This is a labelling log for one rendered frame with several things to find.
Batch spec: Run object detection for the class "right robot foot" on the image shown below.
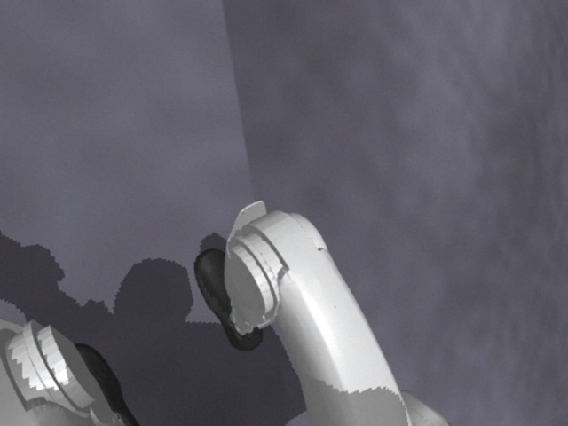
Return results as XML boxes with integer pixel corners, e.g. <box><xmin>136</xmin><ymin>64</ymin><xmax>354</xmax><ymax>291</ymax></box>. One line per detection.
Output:
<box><xmin>194</xmin><ymin>248</ymin><xmax>263</xmax><ymax>351</ymax></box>

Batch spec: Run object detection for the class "right robot hand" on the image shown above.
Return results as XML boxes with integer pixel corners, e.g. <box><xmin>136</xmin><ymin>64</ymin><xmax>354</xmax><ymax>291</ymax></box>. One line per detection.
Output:
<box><xmin>400</xmin><ymin>390</ymin><xmax>453</xmax><ymax>426</ymax></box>

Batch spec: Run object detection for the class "left robot foot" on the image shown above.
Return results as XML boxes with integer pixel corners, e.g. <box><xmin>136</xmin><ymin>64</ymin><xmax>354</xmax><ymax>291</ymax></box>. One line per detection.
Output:
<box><xmin>74</xmin><ymin>343</ymin><xmax>140</xmax><ymax>426</ymax></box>

